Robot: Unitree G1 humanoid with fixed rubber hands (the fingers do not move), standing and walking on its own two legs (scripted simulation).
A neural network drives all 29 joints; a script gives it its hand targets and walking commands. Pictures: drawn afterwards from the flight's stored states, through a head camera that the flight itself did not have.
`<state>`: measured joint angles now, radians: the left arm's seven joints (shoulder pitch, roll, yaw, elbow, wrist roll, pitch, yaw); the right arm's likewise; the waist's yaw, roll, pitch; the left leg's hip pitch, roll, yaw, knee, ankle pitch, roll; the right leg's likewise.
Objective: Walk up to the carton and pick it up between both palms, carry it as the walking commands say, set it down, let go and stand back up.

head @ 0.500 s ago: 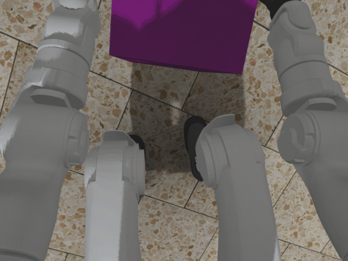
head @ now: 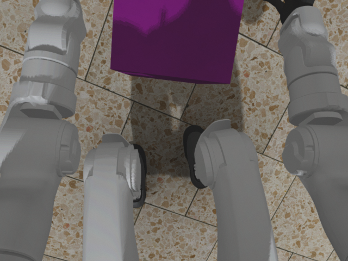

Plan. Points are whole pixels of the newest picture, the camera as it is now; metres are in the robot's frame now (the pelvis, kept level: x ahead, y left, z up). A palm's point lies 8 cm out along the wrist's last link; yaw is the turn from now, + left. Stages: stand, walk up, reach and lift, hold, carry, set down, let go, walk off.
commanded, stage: set down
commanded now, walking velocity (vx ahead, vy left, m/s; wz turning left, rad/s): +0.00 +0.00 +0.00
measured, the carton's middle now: (172, 31) +0.51 -0.06 -0.25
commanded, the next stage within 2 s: let go in 1.06 s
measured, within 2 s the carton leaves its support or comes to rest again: neither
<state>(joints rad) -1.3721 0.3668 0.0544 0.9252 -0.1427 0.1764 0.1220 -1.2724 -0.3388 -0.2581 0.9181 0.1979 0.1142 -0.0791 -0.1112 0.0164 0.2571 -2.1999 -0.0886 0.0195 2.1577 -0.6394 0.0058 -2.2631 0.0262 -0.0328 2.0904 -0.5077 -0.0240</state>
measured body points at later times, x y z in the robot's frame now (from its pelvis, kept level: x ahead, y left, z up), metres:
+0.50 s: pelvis +0.01 +0.00 +0.13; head +0.34 -0.02 +0.44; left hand +0.59 +0.13 +0.02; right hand +0.52 -0.27 +0.02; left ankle +0.09 +0.10 -0.36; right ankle +0.12 -0.10 -0.36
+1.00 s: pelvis +0.05 +0.00 +0.27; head +0.34 -0.02 +0.61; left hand +0.59 +0.12 +0.16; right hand +0.51 -0.28 +0.17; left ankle +0.09 +0.10 -0.36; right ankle +0.12 -0.10 -0.36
